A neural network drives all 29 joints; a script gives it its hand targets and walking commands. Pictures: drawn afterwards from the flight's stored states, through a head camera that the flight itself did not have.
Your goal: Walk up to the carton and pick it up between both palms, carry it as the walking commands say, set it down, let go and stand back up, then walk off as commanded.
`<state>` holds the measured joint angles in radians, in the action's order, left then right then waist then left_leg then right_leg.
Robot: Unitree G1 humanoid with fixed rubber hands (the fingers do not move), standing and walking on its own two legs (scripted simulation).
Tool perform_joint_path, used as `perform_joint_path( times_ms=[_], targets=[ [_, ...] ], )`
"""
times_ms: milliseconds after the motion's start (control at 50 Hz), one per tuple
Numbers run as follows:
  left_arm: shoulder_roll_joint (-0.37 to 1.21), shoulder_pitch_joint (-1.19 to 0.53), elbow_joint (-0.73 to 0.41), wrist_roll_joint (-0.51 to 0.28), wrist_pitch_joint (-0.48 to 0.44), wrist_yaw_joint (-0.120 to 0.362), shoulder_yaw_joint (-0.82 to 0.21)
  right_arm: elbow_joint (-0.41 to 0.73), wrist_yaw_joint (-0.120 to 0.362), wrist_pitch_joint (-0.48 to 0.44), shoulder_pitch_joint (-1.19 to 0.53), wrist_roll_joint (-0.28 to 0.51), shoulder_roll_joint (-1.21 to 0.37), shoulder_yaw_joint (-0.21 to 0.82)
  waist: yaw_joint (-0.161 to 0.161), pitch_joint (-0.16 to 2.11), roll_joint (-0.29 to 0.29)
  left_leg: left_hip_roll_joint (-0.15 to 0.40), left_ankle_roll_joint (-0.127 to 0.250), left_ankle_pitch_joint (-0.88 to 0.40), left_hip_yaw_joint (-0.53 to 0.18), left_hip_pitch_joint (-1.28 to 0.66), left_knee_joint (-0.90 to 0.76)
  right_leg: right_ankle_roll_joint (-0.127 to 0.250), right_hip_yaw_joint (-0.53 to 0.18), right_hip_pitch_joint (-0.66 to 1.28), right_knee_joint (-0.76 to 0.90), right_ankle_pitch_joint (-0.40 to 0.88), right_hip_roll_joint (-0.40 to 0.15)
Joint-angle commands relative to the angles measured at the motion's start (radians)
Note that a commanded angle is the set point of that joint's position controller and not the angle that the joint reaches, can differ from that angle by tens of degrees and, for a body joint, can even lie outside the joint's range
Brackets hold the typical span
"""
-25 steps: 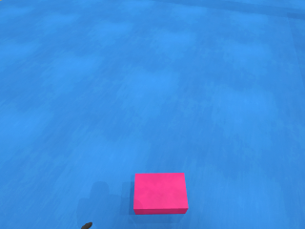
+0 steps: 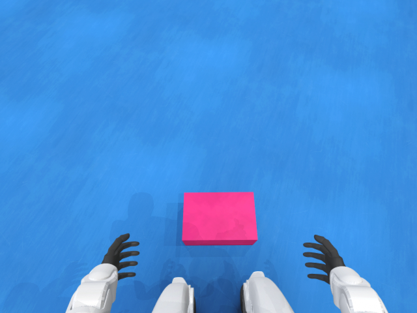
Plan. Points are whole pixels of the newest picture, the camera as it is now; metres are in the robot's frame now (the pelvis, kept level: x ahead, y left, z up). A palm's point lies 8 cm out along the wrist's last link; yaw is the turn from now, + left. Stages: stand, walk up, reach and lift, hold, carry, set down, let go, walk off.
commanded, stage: reach and lift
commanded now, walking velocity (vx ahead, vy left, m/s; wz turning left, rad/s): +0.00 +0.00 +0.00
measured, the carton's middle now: (218, 219) +0.43 -0.02 -0.65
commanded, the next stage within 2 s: none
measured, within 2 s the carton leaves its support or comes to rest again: neither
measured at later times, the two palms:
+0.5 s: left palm (121, 214) +0.33 +0.22 -0.13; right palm (321, 215) +0.31 -0.24 -0.13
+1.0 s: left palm (135, 166) +0.46 +0.21 -0.16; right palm (314, 168) +0.44 -0.26 -0.16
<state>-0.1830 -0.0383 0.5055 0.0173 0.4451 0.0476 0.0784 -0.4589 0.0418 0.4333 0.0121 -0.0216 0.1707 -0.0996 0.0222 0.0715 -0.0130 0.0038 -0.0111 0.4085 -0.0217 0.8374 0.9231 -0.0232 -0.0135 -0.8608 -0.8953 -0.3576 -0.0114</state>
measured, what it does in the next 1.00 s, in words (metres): lowers itself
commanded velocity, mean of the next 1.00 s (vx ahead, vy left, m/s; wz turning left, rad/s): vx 0.00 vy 0.00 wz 0.00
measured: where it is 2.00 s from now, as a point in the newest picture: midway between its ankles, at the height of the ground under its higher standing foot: outside the picture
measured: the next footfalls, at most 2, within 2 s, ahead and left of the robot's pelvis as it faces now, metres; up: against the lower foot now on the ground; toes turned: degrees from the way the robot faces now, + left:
none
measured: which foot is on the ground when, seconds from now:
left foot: down 0.00-1.00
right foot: down 0.00-1.00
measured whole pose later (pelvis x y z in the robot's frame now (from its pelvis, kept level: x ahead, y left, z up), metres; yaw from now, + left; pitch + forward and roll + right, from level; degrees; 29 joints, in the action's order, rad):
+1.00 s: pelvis -0.04 +0.00 -0.07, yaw +1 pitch +44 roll +0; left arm -0.35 -1.04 0.87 -0.04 0.17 0.05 0.27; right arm -0.83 0.06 0.15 -0.97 0.06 0.34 -0.37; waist 0.04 0.06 -0.01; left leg -0.01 -0.02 0.36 -0.03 1.51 1.12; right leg -0.02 -0.02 -1.53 -1.09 -0.32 -0.01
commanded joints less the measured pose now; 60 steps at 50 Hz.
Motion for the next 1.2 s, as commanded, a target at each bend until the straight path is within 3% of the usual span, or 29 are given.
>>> perform_joint_path(
  times_ms=[0,140,300,400,500,720,960,1080,1180],
  targets=[
    [-0.110,-0.040,-0.079,-0.002,-0.004,0.001,0.038,0.102,-0.008,-0.002,-0.064,0.012,0.087,-0.019,-0.013,0.302,0.008,-0.036,0.008,-0.211,0.018,-0.135,-0.093,0.013,0.060,0.197,0.040,0.203,0.043],
    [-0.167,-0.338,-0.065,-0.049,0.012,0.009,0.042,0.086,-0.023,0.024,-0.312,0.052,0.132,-0.046,-0.001,0.259,0.000,-0.027,0.020,0.037,0.020,-0.048,-0.062,0.021,0.060,0.126,0.030,-0.082,0.027],
    [-0.232,-0.676,0.105,-0.079,0.001,0.031,0.062,-0.047,-0.058,0.021,-0.602,0.091,0.157,-0.083,0.014,0.343,0.008,-0.032,0.019,0.069,0.040,0.044,0.001,0.008,0.045,0.114,0.010,-0.122,0.017],
    [-0.270,-0.782,0.204,-0.053,-0.051,0.032,0.114,-0.125,-0.075,-0.024,-0.734,0.099,0.163,-0.126,-0.003,0.428,0.001,-0.035,0.015,0.043,0.055,0.095,0.016,-0.003,0.045,0.097,-0.013,-0.071,0.019],
    [-0.292,-0.897,0.235,-0.067,-0.122,0.030,0.129,-0.172,-0.073,-0.102,-0.859,0.107,0.200,-0.167,0.007,0.550,-0.011,-0.041,0.002,-0.039,0.052,0.117,0.038,-0.006,0.053,0.065,-0.054,0.049,0.030],
    [-0.312,-1.056,0.264,-0.094,-0.261,0.011,0.147,-0.259,-0.024,-0.260,-1.026,0.109,0.278,-0.231,0.030,0.827,-0.020,-0.053,-0.026,-0.335,0.037,0.155,0.108,-0.009,0.048,-0.026,-0.141,0.354,0.045],
    [-0.293,-1.184,0.266,-0.049,-0.297,0.003,0.221,-0.267,0.028,-0.305,-1.156,0.072,0.324,-0.298,0.027,1.035,-0.027,-0.051,-0.027,-0.566,0.029,0.114,0.149,-0.007,0.040,-0.090,-0.168,0.534,0.048],
    [-0.270,-1.157,0.255,-0.020,-0.307,0.010,0.255,-0.266,0.041,-0.319,-1.122,0.030,0.303,-0.328,0.031,0.983,-0.018,-0.052,-0.028,-0.531,0.031,0.171,0.144,-0.010,0.045,-0.154,-0.162,0.514,0.042],
    [-0.265,-1.201,0.325,-0.021,-0.317,0.013,0.257,-0.322,0.042,-0.327,-1.179,0.031,0.284,-0.329,0.029,0.854,-0.004,-0.048,-0.024,-0.375,0.036,0.381,0.209,-0.012,0.045,-0.330,-0.235,0.378,0.034]
  ],
)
